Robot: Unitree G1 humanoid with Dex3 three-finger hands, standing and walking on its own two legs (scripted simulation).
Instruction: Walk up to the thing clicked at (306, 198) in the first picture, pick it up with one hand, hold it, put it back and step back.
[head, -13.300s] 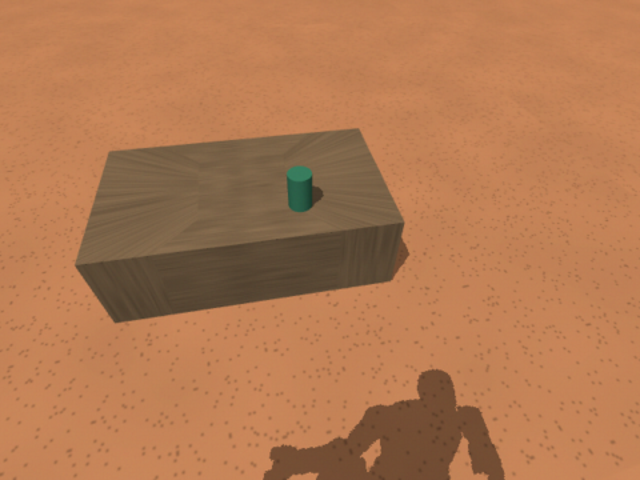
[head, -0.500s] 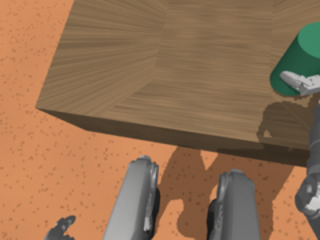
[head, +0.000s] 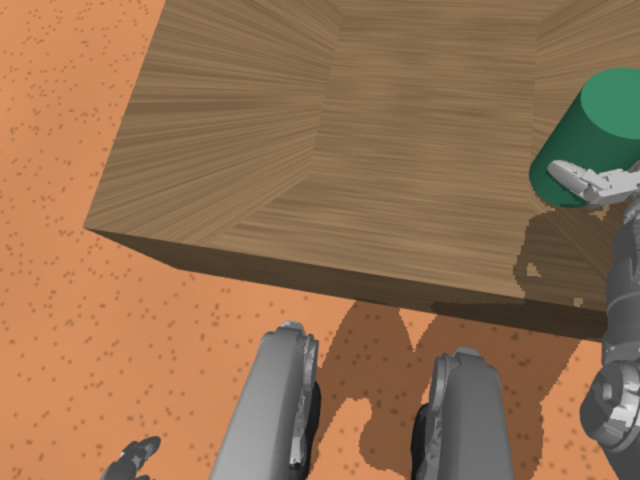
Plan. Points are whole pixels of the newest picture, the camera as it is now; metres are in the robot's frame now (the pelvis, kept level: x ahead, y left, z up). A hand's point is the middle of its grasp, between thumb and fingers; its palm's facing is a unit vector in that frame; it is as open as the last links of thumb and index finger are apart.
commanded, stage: settle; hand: right
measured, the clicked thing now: (592, 145) +0.52 -0.22 -0.02
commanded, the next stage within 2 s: lift in 0.24 s
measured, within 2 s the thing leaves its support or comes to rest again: neither
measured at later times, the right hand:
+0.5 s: hand (622, 137) +0.51 -0.24 +0.01, palm faces +0.24 +0.97 -0.05, open 11.5 cm
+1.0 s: hand out of the picture +0.46 -0.22 +0.11, palm faces +0.26 +0.96 -0.05, open 11.5 cm
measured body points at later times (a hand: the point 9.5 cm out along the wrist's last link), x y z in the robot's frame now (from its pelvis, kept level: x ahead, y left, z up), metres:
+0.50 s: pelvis +0.00 +0.00 +0.02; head +0.22 -0.03 +0.41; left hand +0.07 +0.29 -0.10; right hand +0.49 -0.29 +0.02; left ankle +0.07 +0.13 -0.47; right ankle +0.05 -0.13 -0.47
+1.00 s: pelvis +0.02 +0.00 +0.10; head +0.18 -0.02 +0.51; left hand +0.12 +0.27 -0.03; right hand +0.44 -0.27 +0.11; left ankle +0.07 +0.13 -0.47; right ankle +0.05 -0.13 -0.47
